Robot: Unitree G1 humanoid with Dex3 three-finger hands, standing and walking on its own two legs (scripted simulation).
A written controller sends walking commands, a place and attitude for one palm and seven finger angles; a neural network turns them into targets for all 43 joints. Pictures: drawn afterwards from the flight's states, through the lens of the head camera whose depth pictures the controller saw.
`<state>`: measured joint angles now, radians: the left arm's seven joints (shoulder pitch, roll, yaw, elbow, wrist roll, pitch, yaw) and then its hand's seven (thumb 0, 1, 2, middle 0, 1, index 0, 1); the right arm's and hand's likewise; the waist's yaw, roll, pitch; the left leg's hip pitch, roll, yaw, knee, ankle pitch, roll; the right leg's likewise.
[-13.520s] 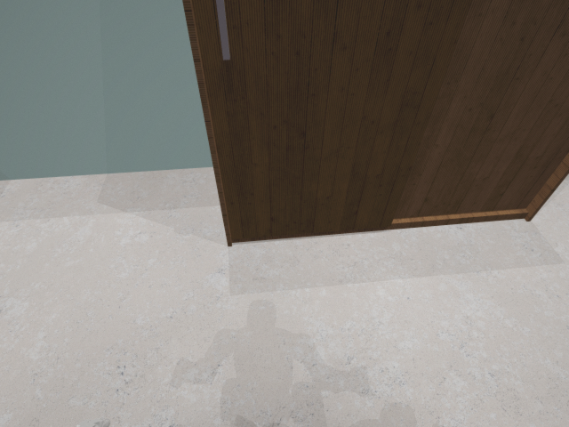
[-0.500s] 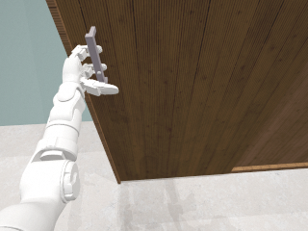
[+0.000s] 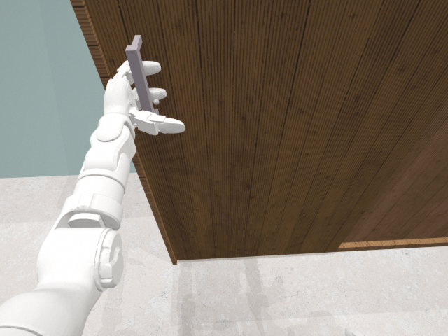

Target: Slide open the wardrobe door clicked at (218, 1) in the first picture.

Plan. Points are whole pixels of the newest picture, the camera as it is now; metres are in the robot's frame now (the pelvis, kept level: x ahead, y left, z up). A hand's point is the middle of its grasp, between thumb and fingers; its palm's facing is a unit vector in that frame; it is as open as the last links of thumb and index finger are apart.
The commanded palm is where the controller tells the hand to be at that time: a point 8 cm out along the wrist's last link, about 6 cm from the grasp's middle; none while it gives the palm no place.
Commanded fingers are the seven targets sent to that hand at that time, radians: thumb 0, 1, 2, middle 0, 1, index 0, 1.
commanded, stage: slide the fingers in behind the handle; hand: left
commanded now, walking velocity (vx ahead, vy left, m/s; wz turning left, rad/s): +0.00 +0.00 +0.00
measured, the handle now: (146, 89) +0.51 +0.16 +0.19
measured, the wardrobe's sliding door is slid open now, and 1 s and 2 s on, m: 0.00 0.00 0.00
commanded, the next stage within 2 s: grip the handle and tug to test in 0.84 s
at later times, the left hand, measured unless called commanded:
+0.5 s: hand (159, 102) +0.47 +0.12 +0.19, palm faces +0.07 -1.00 +0.01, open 14.0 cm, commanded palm +0.44 +0.16 +0.19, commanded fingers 0.00 -0.50 0.30 -0.30 -1.20 -0.30 -1.20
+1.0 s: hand (159, 102) +0.47 +0.12 +0.19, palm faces +0.08 -1.00 +0.00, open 14.0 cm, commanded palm +0.44 +0.16 +0.19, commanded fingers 0.00 -0.31 0.38 -0.32 -1.23 -0.32 -1.23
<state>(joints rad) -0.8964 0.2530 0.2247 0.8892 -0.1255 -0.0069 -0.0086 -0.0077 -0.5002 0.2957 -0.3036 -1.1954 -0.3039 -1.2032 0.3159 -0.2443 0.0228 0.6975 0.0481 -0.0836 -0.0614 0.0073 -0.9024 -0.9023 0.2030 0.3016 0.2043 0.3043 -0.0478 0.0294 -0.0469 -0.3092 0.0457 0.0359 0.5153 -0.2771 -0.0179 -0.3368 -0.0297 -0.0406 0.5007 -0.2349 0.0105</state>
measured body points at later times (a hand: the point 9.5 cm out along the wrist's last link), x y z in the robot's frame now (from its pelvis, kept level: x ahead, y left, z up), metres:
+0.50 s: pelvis +0.00 +0.00 +0.00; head +0.02 +0.00 +0.45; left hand +0.46 +0.18 +0.19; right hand +0.09 -0.25 -0.12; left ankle -0.01 +0.13 -0.74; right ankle +0.01 -0.13 -0.74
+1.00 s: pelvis +0.01 +0.00 +0.00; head +0.02 -0.01 +0.45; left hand +0.46 +0.18 +0.19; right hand +0.10 -0.24 -0.12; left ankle -0.01 +0.13 -0.74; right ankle +0.01 -0.13 -0.74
